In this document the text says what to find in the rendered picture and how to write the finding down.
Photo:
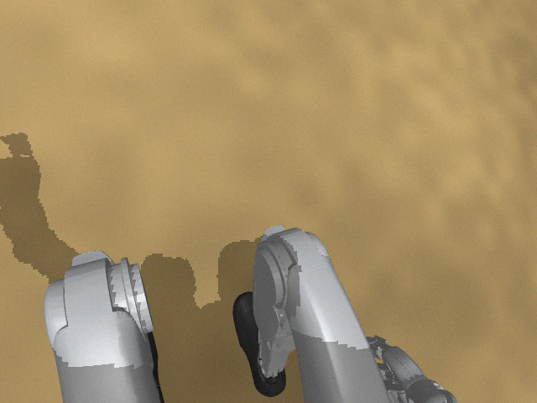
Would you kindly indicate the left robot foot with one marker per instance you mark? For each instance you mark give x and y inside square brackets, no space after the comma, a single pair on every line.
[155,359]

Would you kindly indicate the right robot hand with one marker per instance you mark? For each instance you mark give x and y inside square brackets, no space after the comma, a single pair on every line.
[399,370]

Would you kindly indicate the right robot foot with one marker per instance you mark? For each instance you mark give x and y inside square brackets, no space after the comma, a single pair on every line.
[247,333]

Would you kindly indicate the right robot arm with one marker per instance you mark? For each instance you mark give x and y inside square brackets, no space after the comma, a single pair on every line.
[428,391]

